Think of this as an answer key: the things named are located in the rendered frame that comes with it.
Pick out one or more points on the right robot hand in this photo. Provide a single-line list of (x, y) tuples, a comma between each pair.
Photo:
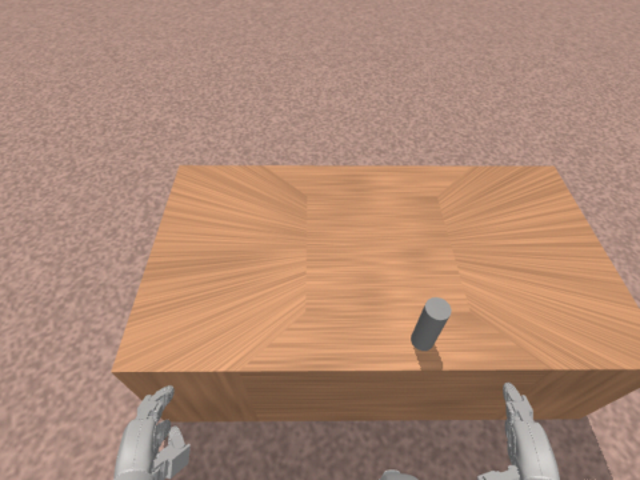
[(529, 449)]

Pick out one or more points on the left robot hand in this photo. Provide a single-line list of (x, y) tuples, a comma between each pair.
[(142, 438)]

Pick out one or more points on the can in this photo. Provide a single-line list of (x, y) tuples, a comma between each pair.
[(433, 318)]

